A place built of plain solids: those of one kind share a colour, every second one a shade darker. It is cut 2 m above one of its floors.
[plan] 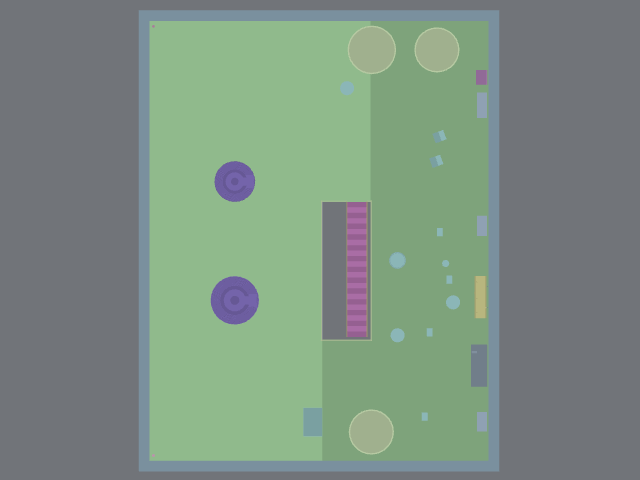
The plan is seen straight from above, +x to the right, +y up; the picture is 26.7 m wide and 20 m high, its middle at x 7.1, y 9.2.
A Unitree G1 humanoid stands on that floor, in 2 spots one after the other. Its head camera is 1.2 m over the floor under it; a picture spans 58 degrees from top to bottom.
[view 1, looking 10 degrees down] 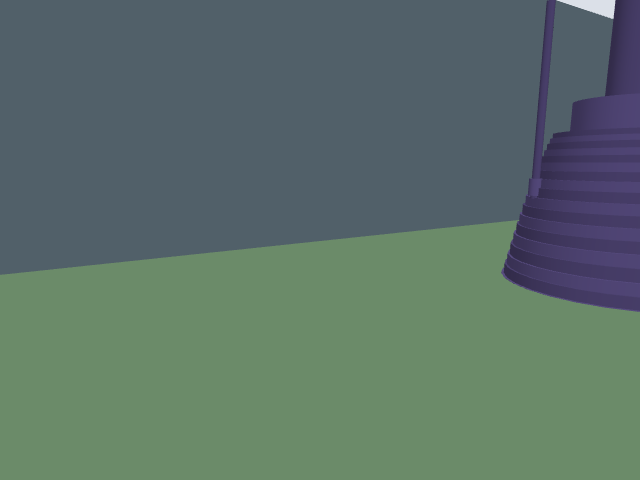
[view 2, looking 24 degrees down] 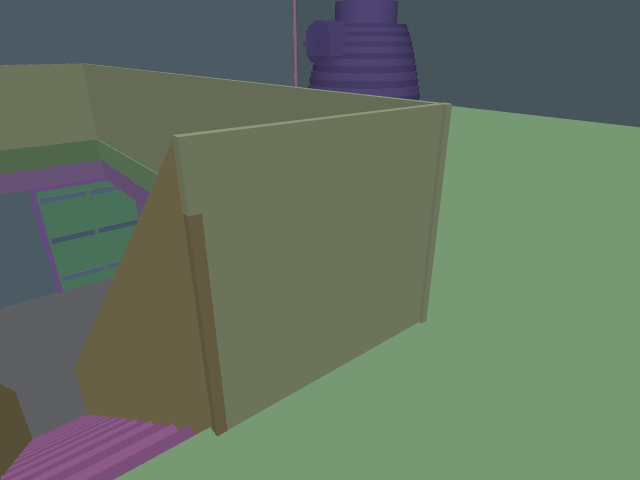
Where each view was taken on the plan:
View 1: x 5.75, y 1.90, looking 149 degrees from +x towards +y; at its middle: wall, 6.81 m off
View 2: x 8.64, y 11.88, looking -129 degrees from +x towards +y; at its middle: well_rail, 1.48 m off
